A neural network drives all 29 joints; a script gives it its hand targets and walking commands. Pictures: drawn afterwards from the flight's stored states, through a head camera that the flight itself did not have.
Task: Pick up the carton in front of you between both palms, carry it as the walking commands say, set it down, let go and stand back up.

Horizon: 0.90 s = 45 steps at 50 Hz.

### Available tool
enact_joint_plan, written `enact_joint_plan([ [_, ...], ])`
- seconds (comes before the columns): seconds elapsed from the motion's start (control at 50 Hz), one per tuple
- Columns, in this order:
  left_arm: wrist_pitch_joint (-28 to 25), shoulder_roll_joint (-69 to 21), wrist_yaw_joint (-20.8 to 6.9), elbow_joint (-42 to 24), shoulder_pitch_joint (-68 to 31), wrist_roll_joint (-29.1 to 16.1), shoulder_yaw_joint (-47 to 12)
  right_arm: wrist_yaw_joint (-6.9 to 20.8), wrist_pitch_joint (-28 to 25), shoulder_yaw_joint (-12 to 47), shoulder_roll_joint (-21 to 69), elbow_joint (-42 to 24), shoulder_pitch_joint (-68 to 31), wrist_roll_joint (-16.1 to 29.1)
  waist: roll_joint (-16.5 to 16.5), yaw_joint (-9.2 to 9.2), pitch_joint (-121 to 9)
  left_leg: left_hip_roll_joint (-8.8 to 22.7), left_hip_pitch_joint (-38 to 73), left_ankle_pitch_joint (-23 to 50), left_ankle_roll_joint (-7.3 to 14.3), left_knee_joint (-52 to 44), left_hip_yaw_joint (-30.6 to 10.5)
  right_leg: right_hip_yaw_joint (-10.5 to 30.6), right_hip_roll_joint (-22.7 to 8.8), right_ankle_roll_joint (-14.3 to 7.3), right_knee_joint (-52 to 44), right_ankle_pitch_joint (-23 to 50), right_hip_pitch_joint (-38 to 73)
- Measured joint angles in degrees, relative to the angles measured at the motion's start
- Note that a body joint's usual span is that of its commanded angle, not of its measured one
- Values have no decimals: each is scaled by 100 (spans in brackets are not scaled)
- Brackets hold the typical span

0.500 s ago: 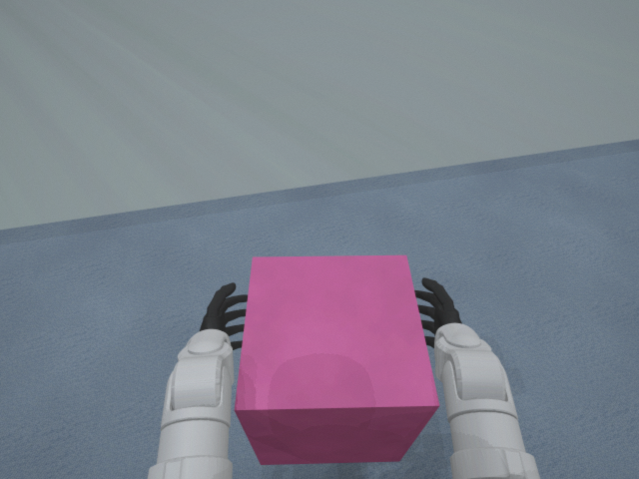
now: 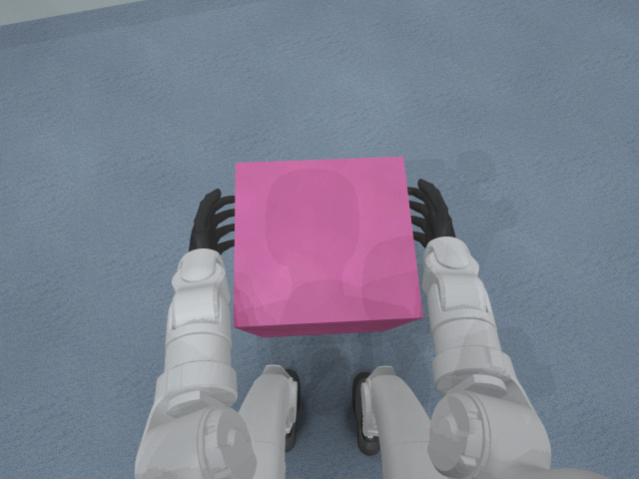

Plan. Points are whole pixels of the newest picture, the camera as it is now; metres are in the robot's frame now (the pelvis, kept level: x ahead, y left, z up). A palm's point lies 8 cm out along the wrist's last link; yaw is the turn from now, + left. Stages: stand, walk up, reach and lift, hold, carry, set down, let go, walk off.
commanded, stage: set down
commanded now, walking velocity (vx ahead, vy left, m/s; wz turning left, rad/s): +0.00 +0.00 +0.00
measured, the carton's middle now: (321, 261) +0.38 +0.02 -0.13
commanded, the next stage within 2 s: none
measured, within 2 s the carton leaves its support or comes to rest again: rests again in 1.88 s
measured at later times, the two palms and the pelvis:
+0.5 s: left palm (219, 251) +0.41 +0.19 -0.21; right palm (393, 238) +0.44 -0.10 -0.21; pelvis +0.00 +0.00 -0.13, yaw +0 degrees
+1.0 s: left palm (225, 262) +0.44 +0.22 -0.37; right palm (365, 245) +0.48 -0.08 -0.37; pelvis -0.03 +0.00 -0.26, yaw +0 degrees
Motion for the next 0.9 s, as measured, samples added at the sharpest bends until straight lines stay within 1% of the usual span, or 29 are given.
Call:
enact_joint_plan([
  [0.08,-347,164,97,-215,88,-544,-320,-186,-333,396,-70,-258,96,496,-5,14,-374,13,-1307,-170,-26,659,-27,-45,22,0,627,-162,-1285],
  [0.14,-414,252,142,-353,133,-868,-498,-308,-389,605,-102,-463,182,814,-32,34,-803,20,-2137,-340,-35,1143,-32,-62,38,1,1101,-326,-2110],
  [0.18,-385,295,151,-380,116,-984,-541,-353,-357,661,-114,-521,183,941,-55,47,-1083,23,-2574,-456,-39,1435,-27,-65,46,2,1391,-440,-2549],
  [0.24,-280,331,153,-325,33,-1032,-513,-380,-250,633,-119,-477,99,997,-80,64,-1431,22,-3079,-614,-39,1813,-18,-66,52,5,1771,-599,-3054],
  [0.34,-128,385,152,-94,-162,-983,-387,-396,-90,508,-134,-233,-130,919,-100,95,-1827,19,-3736,-814,-33,2330,-12,-75,59,10,2284,-800,-3708],
  [0.48,-149,544,154,220,-522,-962,-294,-492,-127,469,-225,103,-511,881,-117,140,-2036,22,-4665,-984,-34,3026,-24,-105,76,20,2958,-964,-4622],
  [0.6,-208,737,194,355,-921,-1109,-329,-613,-206,558,-374,246,-916,1034,-124,185,-1925,28,-5472,-1085,-38,3696,-35,-135,96,34,3606,-1057,-5415],
  [0.74,-169,969,268,453,-1427,-1312,-375,-712,-154,650,-565,349,-1464,1227,-149,227,-1630,38,-6274,-1170,-41,4469,-31,-154,127,54,4369,-1138,-6214],
  [0.86,-67,1137,306,585,-1897,-1362,-341,-772,-53,620,-711,523,-1991,1267,-181,266,-1334,36,-6815,-1201,-46,5028,-20,-152,162,60,4941,-1174,-6761],
  [0.9,-41,1182,311,651,-2056,-1355,-309,-779,-24,604,-765,599,-2162,1263,-187,268,-1238,15,-6975,-1202,-51,5192,-18,-136,197,72,5098,-1079,-6915],
])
